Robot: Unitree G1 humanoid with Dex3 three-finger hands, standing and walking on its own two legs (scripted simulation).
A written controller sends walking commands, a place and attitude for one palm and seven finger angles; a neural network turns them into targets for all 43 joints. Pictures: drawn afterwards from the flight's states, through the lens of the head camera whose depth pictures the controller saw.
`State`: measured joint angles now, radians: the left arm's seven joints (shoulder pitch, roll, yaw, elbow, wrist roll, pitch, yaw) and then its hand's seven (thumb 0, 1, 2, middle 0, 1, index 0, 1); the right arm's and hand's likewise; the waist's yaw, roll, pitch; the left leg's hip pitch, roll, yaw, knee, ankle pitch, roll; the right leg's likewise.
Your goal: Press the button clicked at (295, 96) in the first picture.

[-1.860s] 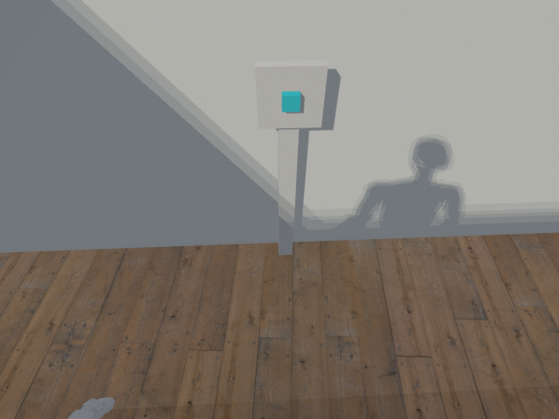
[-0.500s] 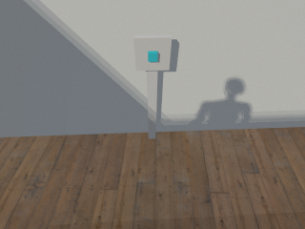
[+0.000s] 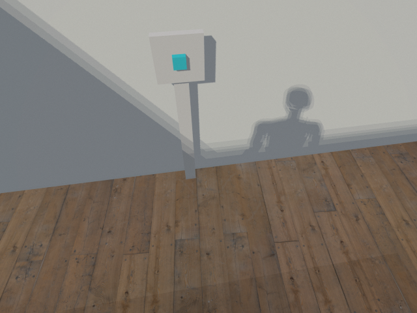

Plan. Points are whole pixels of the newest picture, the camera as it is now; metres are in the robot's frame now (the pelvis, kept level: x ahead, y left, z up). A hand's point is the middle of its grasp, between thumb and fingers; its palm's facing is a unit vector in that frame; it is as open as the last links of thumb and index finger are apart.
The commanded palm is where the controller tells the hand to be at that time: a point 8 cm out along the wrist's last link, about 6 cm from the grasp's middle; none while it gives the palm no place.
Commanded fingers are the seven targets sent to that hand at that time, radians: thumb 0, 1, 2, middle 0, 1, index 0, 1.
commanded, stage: walk to a spot facing it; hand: left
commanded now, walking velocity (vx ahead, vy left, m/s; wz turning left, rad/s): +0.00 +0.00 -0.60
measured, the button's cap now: (179, 61) +0.88 +0.18 +0.01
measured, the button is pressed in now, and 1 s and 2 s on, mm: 0 0 0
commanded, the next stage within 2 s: none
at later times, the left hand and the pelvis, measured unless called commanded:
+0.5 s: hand out of the picture +0.05 +0.17 -0.15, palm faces -0.16 -0.95 -0.25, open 7.4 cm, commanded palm none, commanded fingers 0.00 0.90 0.90 -0.20 -0.30 -0.20 -0.30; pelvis -0.03 -0.01 +0.01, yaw -15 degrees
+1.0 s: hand out of the picture +0.11 +0.22 -0.15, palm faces -0.53 -0.82 -0.19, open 7.4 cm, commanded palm none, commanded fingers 0.00 0.90 0.90 -0.20 -0.30 -0.20 -0.30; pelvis -0.05 +0.06 +0.02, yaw -36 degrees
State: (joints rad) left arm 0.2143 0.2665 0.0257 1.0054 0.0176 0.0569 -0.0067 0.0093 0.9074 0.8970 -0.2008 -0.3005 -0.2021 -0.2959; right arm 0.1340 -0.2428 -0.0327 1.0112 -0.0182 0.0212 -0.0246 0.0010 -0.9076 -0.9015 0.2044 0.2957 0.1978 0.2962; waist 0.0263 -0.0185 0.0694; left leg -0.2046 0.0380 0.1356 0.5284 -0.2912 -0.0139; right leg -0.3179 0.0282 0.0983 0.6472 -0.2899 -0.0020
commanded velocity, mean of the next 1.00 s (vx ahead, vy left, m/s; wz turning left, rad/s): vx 0.08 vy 0.00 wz -0.60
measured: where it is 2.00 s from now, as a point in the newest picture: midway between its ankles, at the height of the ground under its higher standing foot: outside the picture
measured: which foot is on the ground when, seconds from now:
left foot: down 0.00-0.10, up 0.12-0.66, down 0.68-1.00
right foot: down 0.00-0.68, up 0.70-1.00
